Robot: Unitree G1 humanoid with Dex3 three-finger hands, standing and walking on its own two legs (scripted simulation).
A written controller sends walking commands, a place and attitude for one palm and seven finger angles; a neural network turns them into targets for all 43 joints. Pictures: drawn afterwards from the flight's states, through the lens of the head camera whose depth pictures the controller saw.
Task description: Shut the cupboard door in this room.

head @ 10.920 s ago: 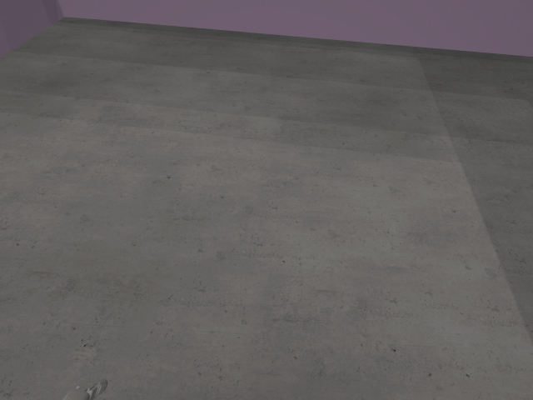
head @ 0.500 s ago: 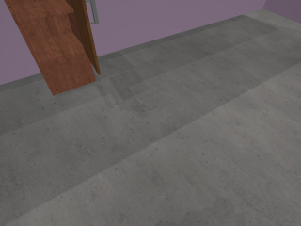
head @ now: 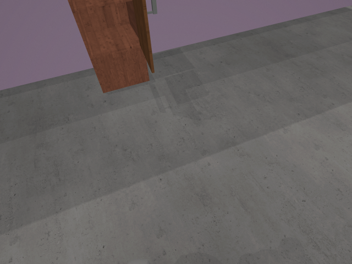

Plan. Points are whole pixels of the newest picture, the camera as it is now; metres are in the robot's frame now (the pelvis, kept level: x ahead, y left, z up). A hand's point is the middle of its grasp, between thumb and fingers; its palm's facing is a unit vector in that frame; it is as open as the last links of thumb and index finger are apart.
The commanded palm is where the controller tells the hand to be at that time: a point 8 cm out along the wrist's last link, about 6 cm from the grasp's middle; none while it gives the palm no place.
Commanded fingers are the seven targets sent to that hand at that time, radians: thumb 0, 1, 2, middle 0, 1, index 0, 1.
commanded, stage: turn or walk to find it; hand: left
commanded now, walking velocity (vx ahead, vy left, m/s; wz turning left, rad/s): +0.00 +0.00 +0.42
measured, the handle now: out of the picture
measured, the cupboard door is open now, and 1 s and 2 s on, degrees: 86 86 86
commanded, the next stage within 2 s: stand and wait in 0.30 s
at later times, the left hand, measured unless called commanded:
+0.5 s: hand out of the picture +0.03 +0.24 -0.16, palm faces +0.18 -0.95 -0.26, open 7.4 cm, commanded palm none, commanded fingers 0.00 0.90 0.90 -0.20 -0.30 -0.20 -0.30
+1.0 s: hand out of the picture -0.09 +0.17 -0.16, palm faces +0.36 -0.90 -0.25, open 7.3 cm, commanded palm none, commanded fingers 0.00 0.90 0.90 -0.20 -0.30 -0.20 -0.30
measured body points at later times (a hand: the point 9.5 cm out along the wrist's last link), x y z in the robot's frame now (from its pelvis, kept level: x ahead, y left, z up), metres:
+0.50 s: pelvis -0.02 +0.02 +0.00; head +0.00 +0.02 +0.45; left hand +0.02 +0.29 -0.14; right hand +0.08 -0.20 -0.15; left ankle -0.03 +0.14 -0.74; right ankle -0.01 -0.11 -0.71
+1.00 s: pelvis -0.05 -0.02 +0.00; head -0.02 -0.02 +0.45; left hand -0.11 +0.22 -0.14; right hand +0.04 -0.25 -0.16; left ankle -0.14 +0.11 -0.69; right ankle +0.00 -0.10 -0.74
